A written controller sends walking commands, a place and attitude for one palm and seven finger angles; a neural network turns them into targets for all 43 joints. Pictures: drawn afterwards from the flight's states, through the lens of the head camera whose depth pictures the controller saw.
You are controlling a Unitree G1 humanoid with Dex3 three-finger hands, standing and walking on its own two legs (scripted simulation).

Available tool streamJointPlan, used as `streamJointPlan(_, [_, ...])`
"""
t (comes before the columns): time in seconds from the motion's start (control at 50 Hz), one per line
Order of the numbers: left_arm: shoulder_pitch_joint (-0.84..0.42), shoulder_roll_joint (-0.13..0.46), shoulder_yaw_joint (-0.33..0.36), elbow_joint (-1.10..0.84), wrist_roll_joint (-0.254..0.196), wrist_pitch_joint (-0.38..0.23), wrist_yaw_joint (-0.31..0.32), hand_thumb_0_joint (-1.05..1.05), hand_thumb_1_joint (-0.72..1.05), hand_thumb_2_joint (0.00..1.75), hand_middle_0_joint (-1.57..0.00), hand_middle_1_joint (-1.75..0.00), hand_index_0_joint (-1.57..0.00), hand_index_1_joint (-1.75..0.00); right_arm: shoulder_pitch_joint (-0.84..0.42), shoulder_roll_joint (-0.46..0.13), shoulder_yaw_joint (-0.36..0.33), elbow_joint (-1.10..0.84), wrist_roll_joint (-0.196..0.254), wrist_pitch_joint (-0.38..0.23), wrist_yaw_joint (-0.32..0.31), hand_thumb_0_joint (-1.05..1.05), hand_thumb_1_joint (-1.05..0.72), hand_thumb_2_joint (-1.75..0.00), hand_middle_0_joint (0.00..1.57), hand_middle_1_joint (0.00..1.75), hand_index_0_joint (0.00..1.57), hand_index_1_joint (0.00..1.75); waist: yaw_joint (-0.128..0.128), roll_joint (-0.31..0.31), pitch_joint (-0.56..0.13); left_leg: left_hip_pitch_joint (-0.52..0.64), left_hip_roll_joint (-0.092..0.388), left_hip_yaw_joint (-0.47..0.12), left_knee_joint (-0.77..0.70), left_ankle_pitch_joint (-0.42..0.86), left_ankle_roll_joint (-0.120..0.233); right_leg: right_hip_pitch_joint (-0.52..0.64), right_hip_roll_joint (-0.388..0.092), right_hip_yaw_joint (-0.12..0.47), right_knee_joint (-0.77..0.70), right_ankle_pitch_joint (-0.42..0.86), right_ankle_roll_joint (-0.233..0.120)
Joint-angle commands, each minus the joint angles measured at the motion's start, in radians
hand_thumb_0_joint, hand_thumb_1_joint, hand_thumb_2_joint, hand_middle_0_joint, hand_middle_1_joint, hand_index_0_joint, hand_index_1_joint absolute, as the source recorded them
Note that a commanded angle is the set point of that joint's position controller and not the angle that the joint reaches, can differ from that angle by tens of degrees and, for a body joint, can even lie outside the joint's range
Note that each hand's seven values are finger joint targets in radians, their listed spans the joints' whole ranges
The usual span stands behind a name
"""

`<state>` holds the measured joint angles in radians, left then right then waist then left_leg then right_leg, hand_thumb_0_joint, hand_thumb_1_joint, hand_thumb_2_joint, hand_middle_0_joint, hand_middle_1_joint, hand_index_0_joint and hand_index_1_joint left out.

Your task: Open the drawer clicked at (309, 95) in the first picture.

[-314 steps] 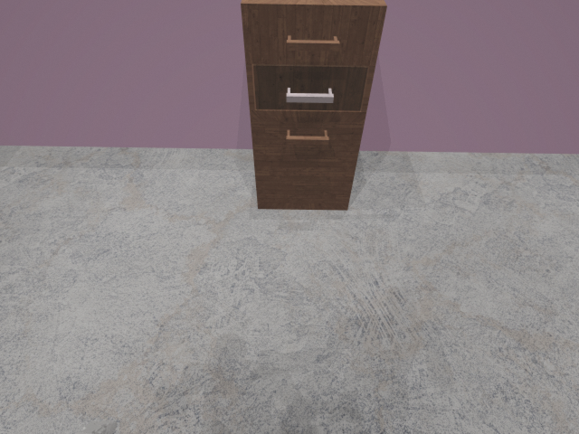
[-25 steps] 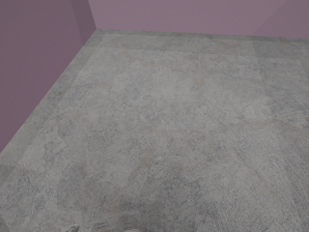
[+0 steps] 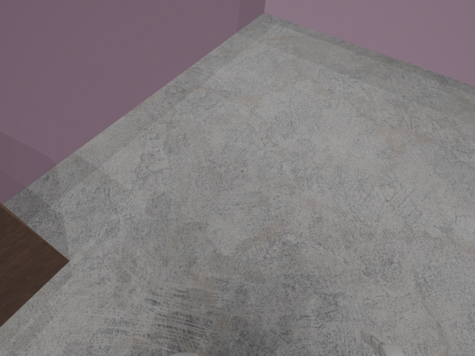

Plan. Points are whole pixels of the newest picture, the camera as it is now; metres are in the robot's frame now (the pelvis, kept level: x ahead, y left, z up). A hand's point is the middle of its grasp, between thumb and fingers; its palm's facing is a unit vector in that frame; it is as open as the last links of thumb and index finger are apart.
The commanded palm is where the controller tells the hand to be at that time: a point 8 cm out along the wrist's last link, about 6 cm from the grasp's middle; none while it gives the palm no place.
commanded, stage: turn to face it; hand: left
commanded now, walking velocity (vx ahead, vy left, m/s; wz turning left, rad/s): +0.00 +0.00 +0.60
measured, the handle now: out of the picture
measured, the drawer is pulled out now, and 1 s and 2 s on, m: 0.00 0.00 0.00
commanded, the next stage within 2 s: take the last steps up to it in 1.58 s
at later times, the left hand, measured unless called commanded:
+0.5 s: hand out of the picture +0.09 +0.19 -0.12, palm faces +0.27 -0.92 -0.29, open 7.3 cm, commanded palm none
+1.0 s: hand out of the picture -0.11 +0.21 -0.16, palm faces +0.62 -0.74 -0.28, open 7.4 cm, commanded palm none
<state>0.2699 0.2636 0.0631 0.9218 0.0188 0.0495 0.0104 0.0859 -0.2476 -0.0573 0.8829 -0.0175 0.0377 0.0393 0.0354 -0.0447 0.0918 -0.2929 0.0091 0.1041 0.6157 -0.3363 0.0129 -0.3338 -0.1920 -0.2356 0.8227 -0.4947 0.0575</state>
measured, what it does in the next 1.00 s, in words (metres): steps on the spot, turning left: right foot, then left foot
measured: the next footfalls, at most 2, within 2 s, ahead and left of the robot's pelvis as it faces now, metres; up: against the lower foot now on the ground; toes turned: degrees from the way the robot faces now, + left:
right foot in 0.40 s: +0.08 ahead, -0.13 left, +0.00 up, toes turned +12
left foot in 0.84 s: -0.03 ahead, +0.10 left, +0.00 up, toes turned +37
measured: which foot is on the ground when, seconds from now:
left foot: down 0.00-0.40, up 0.42-0.82, down 0.84-1.00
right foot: up 0.00-0.38, down 0.40-0.84, up 0.86-1.00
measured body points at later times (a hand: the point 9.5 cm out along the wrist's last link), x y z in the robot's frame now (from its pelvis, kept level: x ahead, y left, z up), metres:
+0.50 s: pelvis +0.01 -0.04 +0.01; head +0.05 -0.06 +0.46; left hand +0.08 +0.23 -0.09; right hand +0.13 -0.28 -0.15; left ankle -0.05 +0.08 -0.66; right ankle +0.04 -0.14 -0.72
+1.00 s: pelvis -0.01 +0.00 +0.01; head +0.01 +0.04 +0.46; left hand -0.14 +0.25 -0.14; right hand +0.24 -0.15 -0.11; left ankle -0.06 +0.08 -0.72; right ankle +0.06 -0.14 -0.64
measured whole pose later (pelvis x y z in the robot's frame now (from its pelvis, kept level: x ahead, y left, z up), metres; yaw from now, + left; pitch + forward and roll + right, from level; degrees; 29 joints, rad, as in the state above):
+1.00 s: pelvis -0.01 +0.00 +0.01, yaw +37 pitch +0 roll -1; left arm 0.23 0.29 0.08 0.93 0.02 0.07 0.01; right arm 0.14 -0.24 -0.05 0.88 -0.02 0.03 0.02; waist 0.02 -0.03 0.08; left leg -0.28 -0.01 0.02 0.56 -0.29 0.03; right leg -0.48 -0.12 -0.05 1.12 -0.44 0.09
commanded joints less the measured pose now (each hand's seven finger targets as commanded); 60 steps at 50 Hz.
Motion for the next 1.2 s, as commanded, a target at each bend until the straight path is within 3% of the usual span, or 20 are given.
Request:
streamJointPlan(0.0, [-0.123, 0.088, 0.024, -0.132, -0.005, -0.022, 0.010, 0.00, 0.90, 0.90, -0.20, -0.30, -0.20, -0.30, 0.166, -0.239, -0.062, -0.018, 0.003, -0.023, -0.047, 0.00, -0.90, -0.90, 0.20, 0.30, 0.20, 0.30, -0.105, 0.269, -0.189, 0.287, 0.342, -0.388, -0.210, 0.736, 0.198, -0.309, 0.040, 0.212, 0.379, -0.059, 0.040])
streamJointPlan(0.04, [-0.093, 0.087, 0.029, -0.103, -0.003, -0.021, 0.000, 0.00, 0.90, 0.90, -0.20, -0.30, -0.20, -0.30, 0.074, -0.190, -0.045, -0.046, -0.001, -0.028, -0.048, 0.00, -0.90, -0.90, 0.20, 0.30, 0.20, 0.30, -0.056, 0.183, -0.133, 0.203, 0.252, -0.300, -0.226, 0.683, 0.151, -0.259, 0.055, 0.215, 0.363, 0.049, 0.044])
streamJointPlan(0.08, [-0.076, 0.085, 0.027, -0.095, -0.004, -0.019, 0.000, 0.00, 0.90, 0.90, -0.20, -0.30, -0.20, -0.30, 0.073, -0.191, -0.043, -0.047, 0.001, -0.031, -0.046, 0.00, -0.90, -0.90, 0.20, 0.30, 0.20, 0.30, -0.047, 0.160, -0.140, 0.199, 0.220, -0.284, -0.236, 0.671, 0.141, -0.224, 0.071, 0.216, 0.315, 0.082, 0.049])
streamJointPlan(0.24, [-0.163, 0.064, 0.018, -0.149, -0.011, -0.022, 0.007, 0.00, 0.90, 0.90, -0.20, -0.30, -0.20, -0.30, 0.121, -0.197, -0.058, -0.036, -0.006, -0.020, -0.043, 0.00, -0.90, -0.90, 0.20, 0.30, 0.20, 0.30, -0.072, 0.201, -0.129, 0.160, 0.201, -0.416, -0.228, 0.568, 0.163, -0.130, 0.131, 0.226, 0.053, 0.048, 0.043])
streamJointPlan(0.34, [-0.049, 0.078, 0.021, -0.136, -0.017, -0.045, 0.014, 0.00, 0.90, 0.90, -0.20, -0.30, -0.20, -0.30, 0.076, -0.188, -0.066, -0.054, 0.001, -0.014, -0.041, 0.00, -0.90, -0.90, 0.20, 0.30, 0.20, 0.30, -0.009, 0.182, -0.171, 0.014, 0.134, -0.454, -0.105, 0.517, 0.099, 0.173, 0.165, 0.206, -0.356, 0.263, 0.022])
streamJointPlan(0.36, [-0.013, 0.129, 0.031, -0.131, -0.010, -0.058, 0.019, 0.00, 0.90, 0.90, -0.20, -0.30, -0.20, -0.30, 0.099, -0.143, -0.060, -0.059, 0.010, -0.017, -0.035, 0.00, -0.90, -0.90, 0.20, 0.30, 0.20, 0.30, 0.003, 0.049, -0.197, -0.117, 0.069, -0.404, -0.001, 0.328, 0.038, 0.342, 0.052, 0.305, -0.477, 0.347, -0.006])
streamJointPlan(0.38, [0.009, 0.227, 0.050, -0.130, 0.008, -0.065, 0.029, 0.00, 0.90, 0.90, -0.20, -0.30, -0.20, -0.30, 0.119, -0.070, -0.047, -0.084, 0.014, -0.019, -0.030, 0.00, -0.90, -0.90, 0.20, 0.30, 0.20, 0.30, 0.010, -0.253, -0.204, -0.319, -0.089, -0.182, 0.237, -0.176, -0.051, 0.446, -0.249, 0.580, -0.524, 0.502, -0.122])
streamJointPlan(0.4, [0.007, 0.228, 0.048, -0.138, 0.000, -0.058, 0.030, 0.00, 0.90, 0.90, -0.20, -0.30, -0.20, -0.30, 0.107, -0.118, -0.061, -0.087, 0.003, -0.007, -0.035, 0.00, -0.90, -0.90, 0.20, 0.30, 0.20, 0.30, 0.012, -0.207, -0.195, -0.293, -0.047, -0.193, 0.441, -0.284, -0.054, 0.307, -0.343, 0.579, -0.521, 0.550, -0.208])
streamJointPlan(0.46, [-0.133, 0.124, 0.018, -0.159, -0.001, -0.056, 0.025, 0.00, 0.90, 0.90, -0.20, -0.30, -0.20, -0.30, 0.105, -0.100, -0.060, -0.033, -0.005, 0.017, -0.015, 0.00, -0.90, -0.90, 0.20, 0.30, 0.20, 0.30, -0.054, -0.103, -0.057, -0.294, 0.010, -0.166, 0.647, -0.092, -0.070, 0.147, -0.160, 0.336, -0.504, 0.478, -0.168])
streamJointPlan(0.5, [-0.135, 0.103, 0.012, -0.156, 0.003, -0.061, 0.026, 0.00, 0.90, 0.90, -0.20, -0.30, -0.20, -0.30, 0.123, -0.087, -0.055, -0.021, -0.002, 0.021, -0.006, 0.00, -0.90, -0.90, 0.20, 0.30, 0.20, 0.30, -0.060, -0.138, -0.059, -0.279, 0.019, -0.134, 0.627, -0.042, -0.084, 0.150, -0.129, 0.249, -0.501, 0.520, -0.151])
streamJointPlan(0.7, [-0.007, 0.177, 0.038, -0.093, 0.015, -0.046, 0.021, 0.00, 0.90, 0.90, -0.20, -0.30, -0.20, -0.30, -0.013, -0.065, -0.026, -0.057, 0.008, 0.011, 0.000, 0.00, -0.90, -0.90, 0.20, 0.30, 0.20, 0.30, 0.013, -0.190, -0.102, -0.138, 0.022, -0.008, 0.194, -0.119, -0.075, 0.240, -0.189, 0.149, -0.424, 0.638, -0.174])
streamJointPlan(0.76, [-0.010, 0.186, 0.047, -0.083, 0.007, -0.038, 0.017, 0.00, 0.90, 0.90, -0.20, -0.30, -0.20, -0.30, 0.055, -0.082, -0.025, -0.050, 0.006, -0.005, -0.006, 0.00, -0.90, -0.90, 0.20, 0.30, 0.20, 0.30, -0.021, -0.159, -0.156, -0.002, 0.007, 0.024, -0.046, 0.012, -0.056, 0.240, -0.176, 0.078, -0.293, 0.656, -0.121])
streamJointPlan(0.78, [-0.012, 0.177, 0.046, -0.083, -0.002, -0.033, 0.013, 0.00, 0.90, 0.90, -0.20, -0.30, -0.20, -0.30, 0.115, -0.119, -0.036, -0.036, 0.003, -0.014, -0.006, 0.00, -0.90, -0.90, 0.20, 0.30, 0.20, 0.30, -0.059, -0.075, -0.194, 0.146, 0.023, -0.005, -0.189, 0.157, -0.041, 0.156, -0.158, 0.048, -0.166, 0.586, -0.075])
streamJointPlan(0.8, [0.004, 0.120, 0.040, -0.107, -0.009, -0.028, 0.007, 0.00, 0.90, 0.90, -0.20, -0.30, -0.20, -0.30, 0.171, -0.233, -0.062, -0.036, -0.002, -0.023, -0.010, 0.00, -0.90, -0.90, 0.20, 0.30, 0.20, 0.30, -0.089, 0.219, -0.235, 0.340, 0.235, -0.300, -0.245, 0.409, 0.047, -0.094, -0.041, 0.016, 0.066, 0.239, 0.000])
streamJointPlan(0.82, [-0.055, 0.070, 0.016, -0.158, -0.005, -0.025, 0.005, 0.00, 0.90, 0.90, -0.20, -0.30, -0.20, -0.30, 0.240, -0.316, -0.079, -0.022, 0.003, -0.020, -0.018, 0.00, -0.90, -0.90, 0.20, 0.30, 0.20, 0.30, -0.127, 0.384, -0.230, 0.366, 0.427, -0.513, -0.248, 0.774, 0.184, -0.281, 0.047, 0.081, 0.235, -0.220, 0.042])
streamJointPlan(0.84, [-0.108, 0.095, 0.018, -0.162, 0.001, -0.015, 0.013, 0.00, 0.90, 0.90, -0.20, -0.30, -0.20, -0.30, 0.267, -0.292, -0.075, 0.001, 0.003, -0.019, -0.027, 0.00, -0.90, -0.90, 0.20, 0.30, 0.20, 0.30, -0.140, 0.264, -0.235, 0.316, 0.420, -0.488, -0.236, 0.643, 0.215, -0.280, 0.046, 0.178, 0.328, -0.177, 0.028])
streamJointPlan(0.9, [-0.105, 0.092, 0.029, -0.113, -0.002, -0.018, 0.000, 0.00, 0.90, 0.90, -0.20, -0.30, -0.20, -0.30, 0.087, -0.207, -0.047, -0.044, -0.004, -0.023, -0.044, 0.00, -0.90, -0.90, 0.20, 0.30, 0.20, 0.30, -0.065, 0.222, -0.112, 0.128, 0.259, -0.358, -0.267, 0.444, 0.150, -0.256, 0.047, 0.219, 0.364, 0.041, 0.032])
streamJointPlan(0.96, [-0.053, 0.090, 0.027, -0.092, -0.003, -0.015, -0.001, 0.00, 0.90, 0.90, -0.20, -0.30, -0.20, -0.30, 0.065, -0.196, -0.041, -0.053, 0.000, -0.028, -0.043, 0.00, -0.90, -0.90, 0.20, 0.30, 0.20, 0.30, -0.042, 0.184, -0.120, 0.122, 0.209, -0.309, -0.276, 0.457, 0.134, -0.202, 0.071, 0.215, 0.304, 0.100, 0.041])
streamJointPlan(1.1, [-0.121, 0.075, 0.019, -0.135, -0.008, -0.021, 0.007, 0.00, 0.90, 0.90, -0.20, -0.30, -0.20, -0.30, 0.111, -0.201, -0.055, -0.043, -0.005, -0.016, -0.041, 0.00, -0.90, -0.90, 0.20, 0.30, 0.20, 0.30, -0.073, 0.190, -0.126, 0.139, 0.204, -0.437, -0.255, 0.429, 0.167, -0.143, 0.127, 0.223, 0.075, 0.051, 0.038])
streamJointPlan(1.18, [-0.027, 0.068, 0.017, -0.127, -0.015, -0.036, 0.013, 0.00, 0.90, 0.90, -0.20, -0.30, -0.20, -0.30, 0.061, -0.193, -0.061, -0.059, -0.004, -0.008, -0.039, 0.00, -0.90, -0.90, 0.20, 0.30, 0.20, 0.30, -0.029, 0.208, -0.152, 0.049, 0.164, -0.463, -0.172, 0.477, 0.139, 0.059, 0.173, 0.201, -0.187, 0.146, 0.022])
